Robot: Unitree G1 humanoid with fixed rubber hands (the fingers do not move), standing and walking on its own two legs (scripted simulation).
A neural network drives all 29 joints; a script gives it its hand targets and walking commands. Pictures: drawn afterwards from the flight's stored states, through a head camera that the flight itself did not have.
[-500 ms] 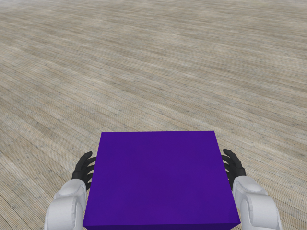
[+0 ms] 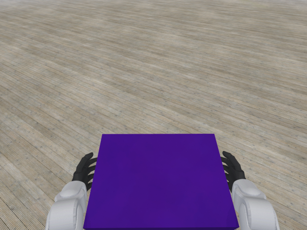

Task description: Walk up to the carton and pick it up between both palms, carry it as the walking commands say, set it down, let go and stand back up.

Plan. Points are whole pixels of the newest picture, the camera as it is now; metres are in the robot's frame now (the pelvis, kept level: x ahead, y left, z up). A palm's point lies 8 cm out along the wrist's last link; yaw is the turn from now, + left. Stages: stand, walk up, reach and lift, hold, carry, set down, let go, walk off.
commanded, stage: carry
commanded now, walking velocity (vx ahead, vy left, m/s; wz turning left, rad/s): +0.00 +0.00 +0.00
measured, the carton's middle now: (157, 194) +0.26 +0.01 -0.04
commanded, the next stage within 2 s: none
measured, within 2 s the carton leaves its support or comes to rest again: neither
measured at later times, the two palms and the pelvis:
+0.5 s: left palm (79, 182) +0.25 +0.20 +0.05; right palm (234, 180) +0.25 -0.18 +0.05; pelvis +0.01 +0.00 +0.00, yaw +0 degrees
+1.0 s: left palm (80, 182) +0.25 +0.20 +0.04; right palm (233, 180) +0.25 -0.18 +0.04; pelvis +0.01 +0.00 +0.00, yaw +0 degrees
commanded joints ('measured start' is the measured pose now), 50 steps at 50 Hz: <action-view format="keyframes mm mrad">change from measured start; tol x2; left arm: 1 -312 -419 -403 -154 -95 -42 -47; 14 -294 -400 -402 -160 -94 -64 -43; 21 -286 -414 -436 -196 -119 -37 -45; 42 -290 -404 -397 -147 -93 -61 -52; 50 -276 -398 -405 -162 -98 -75 -47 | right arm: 1 -300 422 395 -135 83 -35 29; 14 -282 403 394 -142 78 -56 23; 21 -279 414 425 -177 102 -29 25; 28 -289 416 405 -145 87 -29 31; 50 -271 400 400 -141 78 -67 22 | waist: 1 0 8 -130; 50 4 5 -122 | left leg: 1 21 136 -120 -106 238 23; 50 56 133 -110 -100 263 27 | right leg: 1 95 -72 70 -48 109 -25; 50 96 -68 63 -55 135 -30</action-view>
